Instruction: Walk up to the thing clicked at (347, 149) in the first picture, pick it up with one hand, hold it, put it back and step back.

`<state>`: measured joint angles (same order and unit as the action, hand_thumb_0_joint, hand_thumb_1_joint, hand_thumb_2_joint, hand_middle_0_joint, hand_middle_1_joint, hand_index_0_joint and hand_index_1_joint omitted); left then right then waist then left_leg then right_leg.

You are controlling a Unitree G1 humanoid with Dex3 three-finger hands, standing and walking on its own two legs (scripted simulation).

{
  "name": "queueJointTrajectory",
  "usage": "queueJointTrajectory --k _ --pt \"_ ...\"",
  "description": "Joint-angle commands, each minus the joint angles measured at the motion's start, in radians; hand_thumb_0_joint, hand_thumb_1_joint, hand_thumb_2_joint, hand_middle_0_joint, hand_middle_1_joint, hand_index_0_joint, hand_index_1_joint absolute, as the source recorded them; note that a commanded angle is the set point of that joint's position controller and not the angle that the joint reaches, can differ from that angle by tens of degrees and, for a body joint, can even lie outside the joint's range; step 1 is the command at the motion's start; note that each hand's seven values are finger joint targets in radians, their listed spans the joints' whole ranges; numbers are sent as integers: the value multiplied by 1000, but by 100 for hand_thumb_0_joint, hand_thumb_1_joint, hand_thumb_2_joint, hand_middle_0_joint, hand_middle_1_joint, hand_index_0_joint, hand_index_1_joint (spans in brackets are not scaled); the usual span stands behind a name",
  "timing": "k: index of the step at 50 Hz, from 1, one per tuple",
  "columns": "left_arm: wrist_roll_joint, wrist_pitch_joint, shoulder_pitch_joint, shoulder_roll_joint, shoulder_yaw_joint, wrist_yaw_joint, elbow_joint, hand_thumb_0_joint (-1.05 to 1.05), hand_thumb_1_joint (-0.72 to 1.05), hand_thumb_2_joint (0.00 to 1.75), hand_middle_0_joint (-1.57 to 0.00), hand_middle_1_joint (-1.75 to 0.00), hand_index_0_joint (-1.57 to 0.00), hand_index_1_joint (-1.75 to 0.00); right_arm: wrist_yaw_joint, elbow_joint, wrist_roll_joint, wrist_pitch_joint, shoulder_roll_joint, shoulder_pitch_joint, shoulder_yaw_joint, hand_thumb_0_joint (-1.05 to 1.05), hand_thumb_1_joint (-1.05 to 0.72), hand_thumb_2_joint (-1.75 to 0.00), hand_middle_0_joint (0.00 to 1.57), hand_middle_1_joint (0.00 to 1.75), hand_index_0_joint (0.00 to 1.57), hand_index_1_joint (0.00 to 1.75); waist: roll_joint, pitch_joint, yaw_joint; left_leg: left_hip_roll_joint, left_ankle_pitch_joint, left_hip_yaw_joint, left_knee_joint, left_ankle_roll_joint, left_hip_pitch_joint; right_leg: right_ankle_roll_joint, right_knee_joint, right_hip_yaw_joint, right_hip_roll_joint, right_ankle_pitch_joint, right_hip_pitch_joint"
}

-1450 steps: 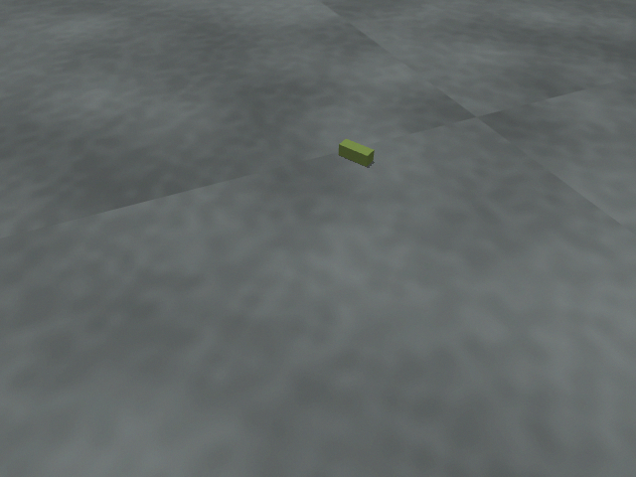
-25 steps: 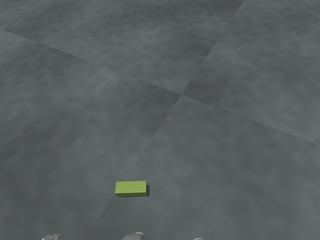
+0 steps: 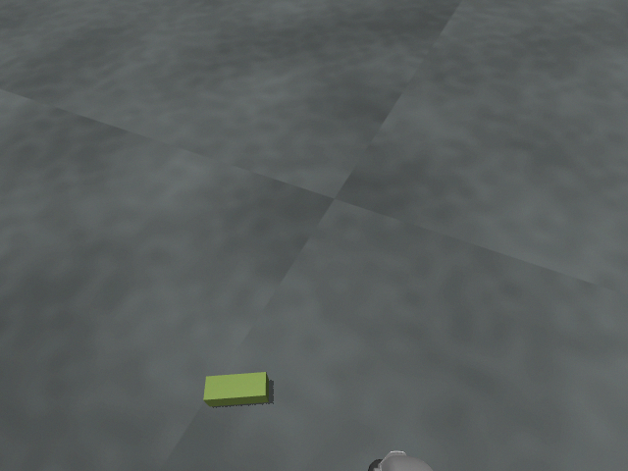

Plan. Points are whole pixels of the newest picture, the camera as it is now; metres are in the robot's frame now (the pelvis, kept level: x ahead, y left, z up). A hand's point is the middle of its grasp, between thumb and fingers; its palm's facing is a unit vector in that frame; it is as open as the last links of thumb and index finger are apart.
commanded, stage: walk up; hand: left
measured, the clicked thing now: (237, 389) +0.46 +0.27 -0.71
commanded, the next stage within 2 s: none
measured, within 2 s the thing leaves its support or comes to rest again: neither
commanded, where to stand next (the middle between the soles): +0.07 +0.03 m, yaw +1 degrees
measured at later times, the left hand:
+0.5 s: hand out of the picture -0.01 +0.37 -0.14, palm faces +0.07 -0.91 -0.40, open 7.4 cm
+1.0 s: hand out of the picture +0.11 +0.27 -0.10, palm faces -0.07 -0.90 -0.43, open 7.4 cm
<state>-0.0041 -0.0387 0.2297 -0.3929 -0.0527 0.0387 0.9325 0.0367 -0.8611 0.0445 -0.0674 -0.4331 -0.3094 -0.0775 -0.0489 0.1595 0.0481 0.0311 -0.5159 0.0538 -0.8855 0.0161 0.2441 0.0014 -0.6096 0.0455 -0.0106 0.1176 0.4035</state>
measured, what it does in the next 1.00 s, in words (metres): steps on the spot: left foot, then right foot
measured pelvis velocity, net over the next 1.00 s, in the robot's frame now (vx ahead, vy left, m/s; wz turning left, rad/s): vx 0.02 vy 0.00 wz -0.04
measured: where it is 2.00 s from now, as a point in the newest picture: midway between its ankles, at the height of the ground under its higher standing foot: outside the picture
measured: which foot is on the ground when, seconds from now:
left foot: up 0.00-0.30, down 0.32-0.86, up 0.88-1.00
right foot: down 0.00-0.34, up 0.36-0.80, down 0.82-1.00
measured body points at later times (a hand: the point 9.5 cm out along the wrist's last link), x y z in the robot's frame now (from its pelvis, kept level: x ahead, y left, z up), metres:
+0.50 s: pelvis -0.07 +0.07 +0.01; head -0.08 +0.09 +0.46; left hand -0.01 +0.41 -0.11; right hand -0.06 -0.25 -0.10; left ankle -0.08 +0.19 -0.71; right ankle +0.01 -0.09 -0.63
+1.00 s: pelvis +0.02 +0.00 +0.02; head +0.04 -0.04 +0.46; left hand +0.12 +0.31 -0.07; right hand +0.05 -0.33 -0.12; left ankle +0.02 +0.16 -0.64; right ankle +0.05 -0.12 -0.71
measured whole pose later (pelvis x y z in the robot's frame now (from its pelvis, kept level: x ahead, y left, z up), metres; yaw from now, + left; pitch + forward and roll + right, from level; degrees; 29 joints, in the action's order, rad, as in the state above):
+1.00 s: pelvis +0.02 +0.00 +0.02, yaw -3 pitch -4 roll +1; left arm 0.00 -0.08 0.25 -0.37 -0.03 -0.02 0.89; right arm 0.02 -0.88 0.00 0.00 -0.44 -0.31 -0.06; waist -0.07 0.10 0.01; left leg 0.02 -0.43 0.08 -1.09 0.03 0.41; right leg 0.01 -0.61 0.02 -0.02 0.27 0.26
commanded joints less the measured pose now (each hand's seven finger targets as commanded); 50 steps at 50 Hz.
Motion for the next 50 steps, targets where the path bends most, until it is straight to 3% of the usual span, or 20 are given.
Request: queueJointTrajectory --k 1,3,7,13,15,16,17,18,19,22,25,32,39,41,42,43,44,45,48,50 --pt "13 -15 19 -371 -104 68 -99 0 90 90 -20 -30 -20 -30 -12 106 2 -44 -199 -77 -71 0 -90 -90 20 30 20 30 107 -167 -28 -5 -48 149 -467 6 239 242 309 -545 -450 81 -132" --pt "13 -8 -29 -329 -102 64 -109 0 90 90 -20 -30 -20 -30 -6 82 3 -42 -229 -93 -89 0 -90 -90 20 30 20 30 94 -180 -10 -14 31 179 -495 0 205 176 307 -387 -358 306 -35" --pt "29 -5 -15 -325 -117 64 -101 0 90 90 -20 -30 -20 -30 13 104 12 -50 -212 -93 -91 0 -90 -90 20 30 20 30 200 -182 -39 -44 90 144 -490 -16 235 154 248 -281 -305 392 9" --pt "78 31 -156 -340 -113 27 -144 0 90 90 -20 -30 -20 -30 25 13 -46 -27 -190 -183 -78 0 -90 -90 20 30 20 30 443 -217 -12 -65 -151 -154 52 -15 0 124 232 -152 -220 662 111" --pt "64 60 -145 -284 -97 16 -135 0 90 90 -20 -30 -20 -30 8 -57 -32 -10 -197 -286 -86 0 -90 -90 20 30 20 30 233 -197 36 -78 -38 -130 260 -10 -158 72 -24 -100 -167 750 276" --pt "56 68 -139 -206 -70 20 -141 0 90 90 -20 -30 -20 -30 -3 -59 -12 0 -212 -285 -80 0 -90 -90 20 30 20 30 -26 -95 50 -17 -216 79 407 13 -78 52 -306 -55 -76 736 419" --pt "38 65 -100 -142 -54 19 -138 0 90 90 -20 -30 -20 -30 -16 3 8 12 -314 -156 -85 0 -90 -90 20 30 20 30 -268 -6 7 236 -539 560 623 74 137 14 -624 -60 76 543 535" --pt "38 51 -230 -260 -85 33 -144 0 90 90 -20 -30 -20 -30 -22 42 -6 25 -403 -11 -90 0 -90 -90 20 30 20 30 -187 135 32 372 -731 805 837 176 423 3 -589 -249 23 437 459" --pt "30 41 -251 -275 -88 19 -123 0 90 90 -20 -30 -20 -30 -33 52 0 51 -364 125 -73 0 -90 -90 20 30 20 30 -59 190 -25 401 -677 788 824 218 540 3 -593 -274 -30 299 307" --pt "19 57 61 -246 -84 -30 27 0 90 90 -20 -30 -20 -30 -56 22 -1 116 -287 147 -51 0 -90 -90 20 30 20 30 21 32 -119 182 -257 328 628 65 182 -7 -639 -229 53 145 303" --pt "40 52 -14 -291 -105 -69 -40 0 90 90 -20 -30 -20 -30 -48 -29 -12 153 -314 -17 -86 0 -90 -90 20 30 20 30 -93 -25 -34 229 -353 393 648 119 -93 -14 -575 -219 23 167 408" --pt "26 20 -98 -247 -72 -95 -94 0 90 90 -20 -30 -20 -30 -53 -20 -19 169 -259 -116 -71 0 -90 -90 20 30 20 30 -155 -42 42 267 -2 244 651 177 -302 -26 -306 -198 -9 187 382" --pt "17 -12 40 -211 -59 -104 -58 0 90 90 -20 -30 -20 -30 -23 46 -11 142 -257 -24 -56 0 -90 -90 20 30 20 30 -219 -60 -52 202 238 10 504 165 -33 17 20 9 -21 215 -109" --pt "19 -34 232 -248 -80 -78 9 0 90 90 -20 -30 -20 -30 -22 57 -20 121 -177 -53 -25 0 -90 -90 20 30 20 30 45 -170 -128 97 360 -86 93 117 54 1 139 11 18 115 -388" --pt "24 -41 293 -318 -106 -59 18 0 90 90 -20 -30 -20 -30 -24 71 -32 121 -111 -95 -1 0 -90 -90 20 30 20 30 216 -213 -147 42 235 -99 -115 70 197 39 170 -219 -101 205 -482" --pt "26 -52 265 -385 -110 -46 -26 0 90 90 -20 -30 -20 -30 -24 101 -44 117 -91 -92 9 0 -90 -90 20 30 20 30 324 -190 -120 -69 -51 -46 -222 29 388 140 312 -653 -354 258 -497" --pt "18 -46 203 -391 -100 -49 -47 0 90 90 -20 -30 -20 -30 -37 84 -40 101 -201 -51 -23 0 -90 -90 20 30 20 30 175 -152 -120 -25 -69 49 -277 33 376 233 348 -743 -424 308 -377" --pt "7 -46 154 -386 -99 -45 -70 0 90 90 -20 -30 -20 -30 -41 75 -35 99 -230 -42 -38 0 -90 -90 20 30 20 30 160 -93 -101 18 -44 58 -302 32 381 254 333 -683 -414 281 -310" --pt "-4 -58 70 -303 -70 -19 -78 0 90 90 -20 -30 -20 -30 -35 8 -51 76 -189 -109 -36 0 -90 -90 20 30 20 30 128 -40 -38 28 131 102 -237 18 290 103 277 -324 -256 -26 -187" --pt "-2 -56 49 -287 -60 3 -90 0 90 90 -20 -30 -20 -30 -35 10 -38 46 -162 -115 -36 0 -90 -90 20 30 20 30 157 -44 -30 7 154 107 -241 -4 211 138 202 -221 -252 -406 -87"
